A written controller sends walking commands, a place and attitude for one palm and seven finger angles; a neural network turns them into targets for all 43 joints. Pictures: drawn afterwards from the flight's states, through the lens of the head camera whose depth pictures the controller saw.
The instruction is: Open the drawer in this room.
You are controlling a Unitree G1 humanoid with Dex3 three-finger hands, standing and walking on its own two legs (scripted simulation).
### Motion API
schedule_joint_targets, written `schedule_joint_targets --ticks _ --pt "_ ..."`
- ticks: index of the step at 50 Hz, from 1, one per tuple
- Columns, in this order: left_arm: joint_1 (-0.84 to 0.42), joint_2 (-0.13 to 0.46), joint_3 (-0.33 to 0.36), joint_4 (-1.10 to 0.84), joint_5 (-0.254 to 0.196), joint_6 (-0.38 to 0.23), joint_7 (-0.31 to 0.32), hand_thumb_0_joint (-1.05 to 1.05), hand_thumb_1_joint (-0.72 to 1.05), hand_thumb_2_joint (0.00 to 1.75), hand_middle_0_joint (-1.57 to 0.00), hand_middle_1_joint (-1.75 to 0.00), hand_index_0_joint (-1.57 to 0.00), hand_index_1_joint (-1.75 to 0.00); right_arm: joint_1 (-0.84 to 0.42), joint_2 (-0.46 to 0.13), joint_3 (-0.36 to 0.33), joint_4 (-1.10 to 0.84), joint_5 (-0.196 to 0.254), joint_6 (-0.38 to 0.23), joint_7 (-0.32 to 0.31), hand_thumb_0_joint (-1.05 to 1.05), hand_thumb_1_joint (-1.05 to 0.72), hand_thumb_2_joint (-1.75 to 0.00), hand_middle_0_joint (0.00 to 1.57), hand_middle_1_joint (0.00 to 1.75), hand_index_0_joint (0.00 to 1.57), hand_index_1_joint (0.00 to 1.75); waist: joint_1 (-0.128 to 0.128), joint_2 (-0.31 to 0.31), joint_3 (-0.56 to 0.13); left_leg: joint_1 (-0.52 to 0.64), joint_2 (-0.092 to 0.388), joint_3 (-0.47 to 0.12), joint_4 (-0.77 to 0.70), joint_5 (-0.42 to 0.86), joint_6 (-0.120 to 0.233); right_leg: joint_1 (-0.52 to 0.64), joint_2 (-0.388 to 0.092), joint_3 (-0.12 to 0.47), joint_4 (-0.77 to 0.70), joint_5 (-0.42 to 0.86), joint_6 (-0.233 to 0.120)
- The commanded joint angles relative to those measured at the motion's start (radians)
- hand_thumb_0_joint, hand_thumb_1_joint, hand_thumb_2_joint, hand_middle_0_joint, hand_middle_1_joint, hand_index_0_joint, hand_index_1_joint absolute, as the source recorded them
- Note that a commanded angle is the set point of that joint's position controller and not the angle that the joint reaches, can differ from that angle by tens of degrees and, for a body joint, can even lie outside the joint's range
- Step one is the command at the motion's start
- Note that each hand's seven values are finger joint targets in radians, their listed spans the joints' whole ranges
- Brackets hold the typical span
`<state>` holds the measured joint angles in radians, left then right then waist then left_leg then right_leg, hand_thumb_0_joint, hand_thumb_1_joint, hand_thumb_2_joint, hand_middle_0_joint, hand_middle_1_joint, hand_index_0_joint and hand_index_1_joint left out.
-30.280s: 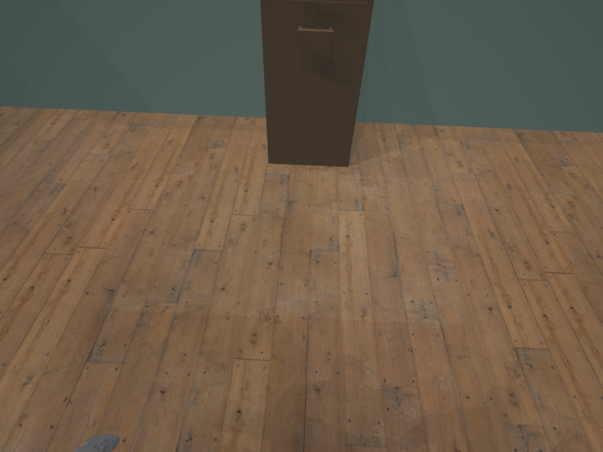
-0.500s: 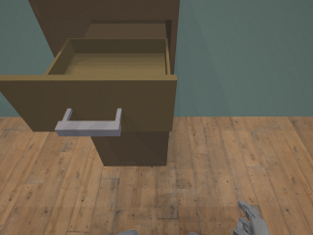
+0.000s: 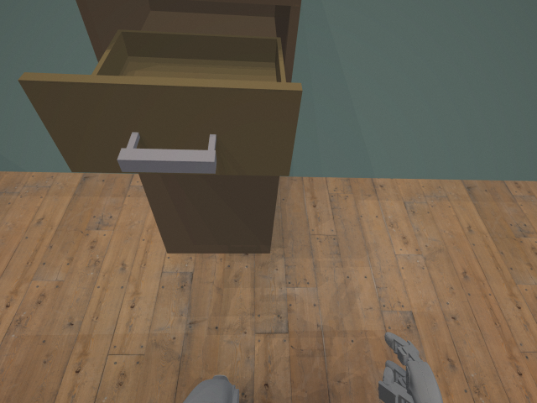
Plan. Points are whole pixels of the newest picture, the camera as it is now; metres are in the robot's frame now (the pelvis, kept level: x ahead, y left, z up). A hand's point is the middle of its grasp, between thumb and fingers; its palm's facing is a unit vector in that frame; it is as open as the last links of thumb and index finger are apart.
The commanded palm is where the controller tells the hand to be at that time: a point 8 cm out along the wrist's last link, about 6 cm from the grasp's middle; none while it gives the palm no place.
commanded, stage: stop stepping back and stand still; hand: left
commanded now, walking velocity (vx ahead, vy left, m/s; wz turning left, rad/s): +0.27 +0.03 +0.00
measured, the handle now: (171, 150) +0.44 +0.18 +0.12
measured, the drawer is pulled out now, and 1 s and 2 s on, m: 0.30 0.30 0.30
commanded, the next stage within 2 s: let the arm hang, fingers relaxed in 1.24 s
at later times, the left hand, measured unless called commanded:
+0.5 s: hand out of the picture +0.08 +0.26 +0.33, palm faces +0.63 -0.72 -0.27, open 7.4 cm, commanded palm +0.03 +0.31 +0.31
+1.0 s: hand out of the picture +0.10 +0.27 +0.33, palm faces +0.64 -0.67 -0.37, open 7.4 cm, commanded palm +0.04 +0.30 +0.31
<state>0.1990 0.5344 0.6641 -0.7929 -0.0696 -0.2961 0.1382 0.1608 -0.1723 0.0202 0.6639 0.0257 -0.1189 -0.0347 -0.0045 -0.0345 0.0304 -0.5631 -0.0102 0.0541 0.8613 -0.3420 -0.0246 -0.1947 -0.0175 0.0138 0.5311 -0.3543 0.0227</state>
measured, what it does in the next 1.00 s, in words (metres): steps on the spot: left foot, then left foot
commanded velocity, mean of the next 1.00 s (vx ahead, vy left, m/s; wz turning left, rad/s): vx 0.14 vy -0.03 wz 0.00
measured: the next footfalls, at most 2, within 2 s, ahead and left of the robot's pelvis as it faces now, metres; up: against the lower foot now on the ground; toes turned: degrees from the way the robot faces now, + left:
left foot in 0.06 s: +0.07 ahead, +0.10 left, +0.00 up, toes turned +3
left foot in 0.50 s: -0.03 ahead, +0.13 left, +0.00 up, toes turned +4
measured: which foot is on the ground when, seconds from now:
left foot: up 0.00-0.04, down 0.06-0.30, up 0.32-0.48, down 0.50-1.00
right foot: down 0.00-0.50, up 0.52-0.74, down 0.76-1.00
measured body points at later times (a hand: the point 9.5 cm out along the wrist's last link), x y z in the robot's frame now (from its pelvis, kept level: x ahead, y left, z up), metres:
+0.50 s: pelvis -0.09 +0.03 +0.00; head -0.12 +0.04 +0.45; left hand +0.04 +0.30 +0.34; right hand +0.04 -0.23 -0.08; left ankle -0.05 +0.14 -0.73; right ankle -0.07 -0.10 -0.73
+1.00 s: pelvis -0.09 +0.02 -0.01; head -0.09 +0.03 +0.44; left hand +0.07 +0.30 +0.34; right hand +0.05 -0.23 -0.10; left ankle -0.05 +0.13 -0.73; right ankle -0.11 -0.09 -0.73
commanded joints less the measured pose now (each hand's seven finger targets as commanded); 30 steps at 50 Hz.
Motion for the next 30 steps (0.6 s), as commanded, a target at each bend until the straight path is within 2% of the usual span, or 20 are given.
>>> schedule_joint_targets --ticks 1,2,4,6,9,10,12,13,14,15,16,17,18,21,23,24,25,26,28,30 --pt "-0.029 0.238 0.138 -0.121 -0.001 -0.009 0.028 0.0 0.9 0.9 -0.2 -0.3 -0.2 -0.3 -0.03 -0.148 -0.055 -0.155 -0.005 -0.043 -0.039 0.0 -0.9 -0.9 0.2 0.3 0.2 0.3 -0.035 0.06 -0.194 0.39 0.042 -0.019 -0.396 0.324 0.019 -0.034 -0.145 -0.007 -0.007 0.589 -0.067" --pt "-0.01 0.215 0.122 -0.121 -0.007 -0.013 0.03 0.0 0.9 0.9 -0.2 -0.3 -0.2 -0.3 -0.028 -0.172 -0.067 -0.16 -0.008 -0.054 -0.038 0.0 -0.9 -0.9 0.2 0.3 0.2 0.3 -0.014 0.175 -0.231 0.438 0.167 -0.161 -0.433 0.548 0.061 -0.064 -0.052 -0.041 0.058 0.393 -0.02" --pt "-0.036 0.245 0.136 -0.106 -0.003 -0.011 0.028 0.0 0.9 0.9 -0.2 -0.3 -0.2 -0.3 -0.025 -0.186 -0.082 -0.173 0.002 -0.061 -0.021 0.0 -0.9 -0.9 0.2 0.3 0.2 0.3 -0.002 0.207 -0.25 0.447 0.268 -0.276 -0.481 0.571 0.096 -0.123 0.042 -0.028 0.104 -0.051 -0.014" --pt "-0.064 0.301 0.181 -0.133 -0.007 -0.015 0.027 0.0 0.9 0.9 -0.2 -0.3 -0.2 -0.3 -0.03 -0.159 -0.072 -0.171 -0.023 -0.067 -0.023 0.0 -0.9 -0.9 0.2 0.3 0.2 0.3 -0.011 0.334 -0.282 0.459 0.265 -0.307 -0.55 0.498 0.089 -0.148 0.044 -0.025 0.205 -0.118 -0.018" --pt "0.004 0.229 0.12 -0.131 0.003 -0.001 0.022 0.0 0.9 0.9 -0.2 -0.3 -0.2 -0.3 -0.026 -0.151 -0.068 -0.171 -0.017 -0.067 -0.01 0.0 -0.9 -0.9 0.2 0.3 0.2 0.3 -0.016 0.279 -0.232 0.297 0.247 -0.238 -0.6 0.072 0.1 -0.041 0.038 -0.04 0.128 -0.098 -0.028" --pt "0.02 0.213 0.105 -0.13 0.002 0.01 0.022 0.0 0.9 0.9 -0.2 -0.3 -0.2 -0.3 -0.038 -0.154 -0.065 -0.179 -0.014 -0.058 -0.008 0.0 -0.9 -0.9 0.2 0.3 0.2 0.3 -0.016 0.272 -0.192 0.191 0.222 -0.211 -0.646 -0.135 0.08 0.035 0.047 -0.072 0.071 -0.074 -0.036" --pt "0.007 0.222 0.099 -0.124 0.0 0.025 0.022 0.0 0.9 0.9 -0.2 -0.3 -0.2 -0.3 -0.064 -0.162 -0.064 -0.196 -0.016 -0.038 -0.017 0.0 -0.9 -0.9 0.2 0.3 0.2 0.3 -0.021 0.221 -0.14 0.053 0.166 -0.158 -0.629 -0.319 0.05 0.122 0.042 -0.082 -0.029 -0.105 -0.065" --pt "0.008 0.228 0.1 -0.101 0.002 0.036 0.024 0.0 0.9 0.9 -0.2 -0.3 -0.2 -0.3 -0.062 -0.164 -0.067 -0.2 -0.023 -0.024 -0.02 0.0 -0.9 -0.9 0.2 0.3 0.2 0.3 -0.024 0.177 -0.116 0.056 0.12 -0.121 -0.535 -0.322 0.033 0.068 0.012 -0.039 -0.109 -0.199 -0.096" --pt "-0.003 0.249 0.108 -0.094 0.004 0.041 0.023 0.0 0.9 0.9 -0.2 -0.3 -0.2 -0.3 -0.066 -0.163 -0.07 -0.205 -0.032 -0.011 -0.021 0.0 -0.9 -0.9 0.2 0.3 0.2 0.3 -0.021 0.076 -0.096 0.075 0.071 -0.078 -0.351 -0.247 0.024 -0.024 -0.07 0.094 -0.217 -0.322 -0.151" --pt "-0.012 0.257 0.11 -0.122 0.008 0.036 0.025 0.0 0.9 0.9 -0.2 -0.3 -0.2 -0.3 -0.051 -0.151 -0.077 -0.193 -0.024 -0.001 -0.02 0.0 -0.9 -0.9 0.2 0.3 0.2 0.3 -0.009 -0.125 -0.094 0.084 0.017 -0.016 -0.048 -0.118 0.012 -0.122 -0.231 0.339 -0.354 -0.51 -0.219" --pt "-0.048 0.282 0.133 -0.14 0.003 0.026 0.035 0.0 0.9 0.9 -0.2 -0.3 -0.2 -0.3 -0.07 -0.158 -0.074 -0.181 -0.019 0.001 -0.018 0.0 -0.9 -0.9 0.2 0.3 0.2 0.3 0.007 -0.174 -0.052 -0.018 0.014 -0.012 0.177 -0.07 0.007 -0.126 -0.337 0.485 -0.425 -0.491 -0.275" --pt "-0.082 0.242 0.112 -0.101 0.007 0.014 0.034 0.0 0.9 0.9 -0.2 -0.3 -0.2 -0.3 -0.056 -0.16 -0.068 -0.162 -0.022 -0.005 -0.018 0.0 -0.9 -0.9 0.2 0.3 0.2 0.3 -0.017 -0.092 -0.035 -0.057 0.046 -0.046 0.246 -0.039 0.014 -0.095 -0.331 0.4 -0.394 -0.327 -0.259" --pt "-0.08 0.228 0.11 -0.045 0.009 0.01 0.037 0.0 0.9 0.9 -0.2 -0.3 -0.2 -0.3 -0.038 -0.144 -0.056 -0.156 -0.022 -0.008 -0.017 0.0 -0.9 -0.9 0.2 0.3 0.2 0.3 -0.024 -0.02 -0.06 -0.015 0.082 -0.057 0.147 -0.027 0.021 -0.081 -0.303 0.286 -0.342 -0.213 -0.234" --pt "-0.123 0.201 0.04 0.055 0.02 0.029 0.034 0.0 0.9 0.9 -0.2 -0.3 -0.2 -0.3 -0.038 -0.142 -0.054 -0.151 -0.016 -0.004 -0.041 0.0 -0.9 -0.9 0.2 0.3 0.2 0.3 -0.026 -0.077 -0.018 0.284 0.085 0.01 -0.14 -0.053 0.044 -0.334 -0.22 0.1 -0.315 -0.426 -0.171" --pt "-0.188 0.17 -0.025 0.072 0.027 0.034 0.034 0.0 0.9 0.9 -0.2 -0.3 -0.2 -0.3 -0.009 -0.159 -0.046 -0.138 -0.021 -0.018 -0.056 0.0 -0.9 -0.9 0.2 0.3 0.2 0.3 -0.038 0.053 -0.012 0.351 0.072 0.005 -0.351 -0.145 0.063 -0.326 -0.146 0.036 -0.16 -0.396 -0.14" --pt "-0.235 0.17 -0.037 0.043 0.026 0.025 0.033 0.0 0.9 0.9 -0.2 -0.3 -0.2 -0.3 -0.006 -0.183 -0.051 -0.153 -0.023 -0.025 -0.059 0.0 -0.9 -0.9 0.2 0.3 0.2 0.3 -0.039 0.217 0.009 0.32 0.158 -0.189 -0.5 -0.321 0.108 -0.343 -0.055 -0.015 0.029 -0.337 -0.097" --pt "-0.283 0.169 -0.032 0.008 0.032 0.015 0.035 0.0 0.9 0.9 -0.2 -0.3 -0.2 -0.3 -0.01 -0.194 -0.056 -0.169 -0.016 -0.035 -0.052 0.0 -0.9 -0.9 0.2 0.3 0.2 0.3 -0.034 0.396 0.013 0.325 0.311 -0.435 -0.652 -0.451 0.171 -0.392 0.055 -0.126 0.272 -0.217 -0.045" --pt "-0.324 0.227 0.003 -0.017 0.032 0.001 0.032 0.0 0.9 0.9 -0.2 -0.3 -0.2 -0.3 -0.012 -0.182 -0.065 -0.176 -0.016 -0.041 -0.047 0.0 -0.9 -0.9 0.2 0.3 0.2 0.3 -0.045 0.401 -0.004 0.256 0.412 -0.582 -0.734 -0.513 0.226 -0.379 0.049 -0.077 0.5 -0.189 -0.037" --pt "-0.233 0.222 0.023 -0.003 0.039 0.007 0.012 0.0 0.9 0.9 -0.2 -0.3 -0.2 -0.3 -0.032 -0.164 -0.077 -0.168 -0.008 -0.048 -0.022 0.0 -0.9 -0.9 0.2 0.3 0.2 0.3 -0.024 0.233 -0.048 0.2 0.373 -0.477 -0.716 -0.435 0.208 -0.35 0.011 -0.009 0.602 -0.102 -0.039" --pt "-0.091 0.195 0.033 -0.074 0.032 0.008 0.009 0.0 0.9 0.9 -0.2 -0.3 -0.2 -0.3 -0.04 -0.147 -0.079 -0.171 -0.009 -0.046 -0.007 0.0 -0.9 -0.9 0.2 0.3 0.2 0.3 -0.007 0.215 -0.083 0.181 0.315 -0.302 -0.676 -0.304 0.183 -0.27 -0.012 -0.057 0.485 -0.041 -0.036"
